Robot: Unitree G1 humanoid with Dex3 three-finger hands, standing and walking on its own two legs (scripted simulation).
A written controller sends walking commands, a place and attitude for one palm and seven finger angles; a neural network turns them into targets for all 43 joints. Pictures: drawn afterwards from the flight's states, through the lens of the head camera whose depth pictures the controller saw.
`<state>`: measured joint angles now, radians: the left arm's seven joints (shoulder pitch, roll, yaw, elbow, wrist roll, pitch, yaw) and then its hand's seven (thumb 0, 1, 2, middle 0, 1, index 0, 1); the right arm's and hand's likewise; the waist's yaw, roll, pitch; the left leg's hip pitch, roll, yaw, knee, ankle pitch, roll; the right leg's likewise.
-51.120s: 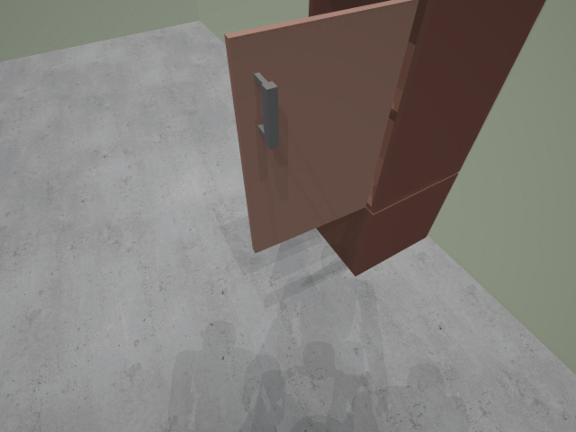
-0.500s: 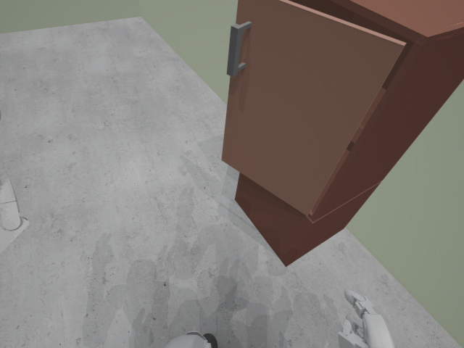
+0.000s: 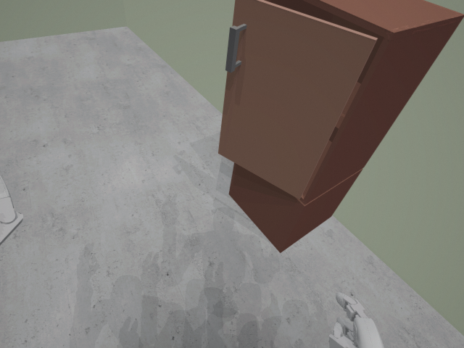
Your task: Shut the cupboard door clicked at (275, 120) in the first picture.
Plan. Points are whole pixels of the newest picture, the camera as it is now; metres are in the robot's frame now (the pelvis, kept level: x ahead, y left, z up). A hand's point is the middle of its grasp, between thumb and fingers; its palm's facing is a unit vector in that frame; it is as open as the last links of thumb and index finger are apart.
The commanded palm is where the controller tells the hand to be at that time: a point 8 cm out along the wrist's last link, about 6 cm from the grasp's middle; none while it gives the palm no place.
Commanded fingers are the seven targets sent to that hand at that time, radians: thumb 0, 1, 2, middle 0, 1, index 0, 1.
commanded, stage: stop stepping back and stand still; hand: left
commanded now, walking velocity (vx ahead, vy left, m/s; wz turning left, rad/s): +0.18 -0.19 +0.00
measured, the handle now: (236, 48) +0.87 +0.04 +0.13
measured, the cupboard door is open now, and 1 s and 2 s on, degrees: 19 19 19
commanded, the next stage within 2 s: let the arm hang, fingers relaxed in 1.04 s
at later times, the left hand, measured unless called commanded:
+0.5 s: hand (12, 229) +0.20 +0.28 +0.17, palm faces +0.45 -0.82 -0.34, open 7.4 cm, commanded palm +0.14 +0.31 +0.19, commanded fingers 0.00 0.90 0.90 -0.20 -0.30 -0.20 -0.30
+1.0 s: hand (35, 226) +0.22 +0.27 +0.15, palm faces +0.39 -0.84 -0.39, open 7.4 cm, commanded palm +0.16 +0.30 +0.19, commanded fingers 0.00 0.90 0.90 -0.20 -0.30 -0.20 -0.30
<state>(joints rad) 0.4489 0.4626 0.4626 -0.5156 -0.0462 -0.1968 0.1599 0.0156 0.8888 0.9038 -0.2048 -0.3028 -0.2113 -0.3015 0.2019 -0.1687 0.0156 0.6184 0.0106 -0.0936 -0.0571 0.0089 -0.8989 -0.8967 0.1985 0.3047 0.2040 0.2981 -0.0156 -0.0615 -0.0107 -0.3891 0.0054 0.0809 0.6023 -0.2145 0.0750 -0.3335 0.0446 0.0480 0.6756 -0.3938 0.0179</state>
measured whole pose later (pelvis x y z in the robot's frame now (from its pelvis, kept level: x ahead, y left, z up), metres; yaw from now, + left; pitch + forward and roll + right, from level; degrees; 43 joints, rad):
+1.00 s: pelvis +0.00 +0.01 +0.01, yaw -4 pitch +1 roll -1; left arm 0.51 0.39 0.37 -0.42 -0.05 -0.12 0.16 0.02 0.89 0.90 -0.21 -0.30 -0.21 -0.30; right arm 0.19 -0.20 0.02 0.63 0.03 0.00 -0.06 0.01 -0.90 -0.90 0.20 0.30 0.20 0.30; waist 0.00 -0.02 -0.07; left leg -0.33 0.01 0.08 0.55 -0.23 0.04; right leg -0.08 0.06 0.00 0.44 -0.37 -0.03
